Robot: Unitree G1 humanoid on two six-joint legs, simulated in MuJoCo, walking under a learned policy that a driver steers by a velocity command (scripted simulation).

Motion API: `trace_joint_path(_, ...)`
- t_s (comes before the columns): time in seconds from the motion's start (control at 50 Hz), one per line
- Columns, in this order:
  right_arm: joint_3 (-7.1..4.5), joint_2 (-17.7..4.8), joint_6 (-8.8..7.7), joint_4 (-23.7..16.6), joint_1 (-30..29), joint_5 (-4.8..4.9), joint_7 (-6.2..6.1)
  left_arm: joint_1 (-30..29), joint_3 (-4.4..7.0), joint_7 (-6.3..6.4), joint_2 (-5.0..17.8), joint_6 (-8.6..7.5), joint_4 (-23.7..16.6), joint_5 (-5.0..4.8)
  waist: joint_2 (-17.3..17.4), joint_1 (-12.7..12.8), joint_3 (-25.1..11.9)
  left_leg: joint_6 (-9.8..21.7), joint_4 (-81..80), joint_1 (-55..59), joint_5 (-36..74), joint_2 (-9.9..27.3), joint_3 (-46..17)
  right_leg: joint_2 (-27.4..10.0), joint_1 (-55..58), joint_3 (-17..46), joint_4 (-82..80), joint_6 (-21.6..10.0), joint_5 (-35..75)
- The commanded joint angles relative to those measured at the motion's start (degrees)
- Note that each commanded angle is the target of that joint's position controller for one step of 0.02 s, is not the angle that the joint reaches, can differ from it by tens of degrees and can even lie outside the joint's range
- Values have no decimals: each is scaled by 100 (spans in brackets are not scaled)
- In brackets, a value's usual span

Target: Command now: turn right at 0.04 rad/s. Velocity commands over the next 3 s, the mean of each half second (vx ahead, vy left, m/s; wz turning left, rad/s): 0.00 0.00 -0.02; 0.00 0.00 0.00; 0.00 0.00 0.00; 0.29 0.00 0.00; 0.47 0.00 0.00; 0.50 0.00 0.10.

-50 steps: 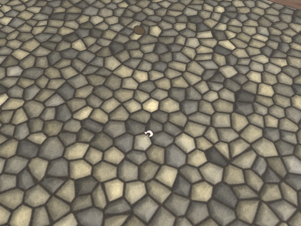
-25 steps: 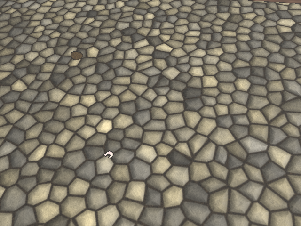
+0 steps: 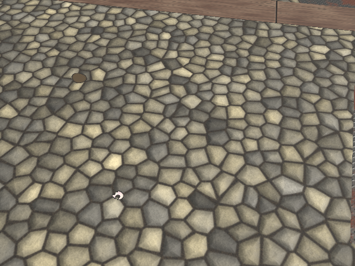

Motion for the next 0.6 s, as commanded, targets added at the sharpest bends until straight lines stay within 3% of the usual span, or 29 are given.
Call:
trace_joint_path(0.02,-145,-674,-67,-284,-89,7,-8,-118,142,41,566,-98,-327,-5,-107,-66,-271,187,-583,-113,517,407,-410,-376,220,368,-377,-130,1032)
trace_joint_path(0.3,-91,-660,-96,226,61,31,-14,-3,143,141,512,-75,123,-29,-8,-48,-173,170,-732,-199,536,328,-373,-371,484,310,-407,-78,1232)
trace_joint_path(0.6,-53,-688,-88,804,277,48,-61,-10,128,188,488,-77,962,-63,-14,-83,-52,230,-945,-82,608,290,-389,-339,551,182,-581,10,1224)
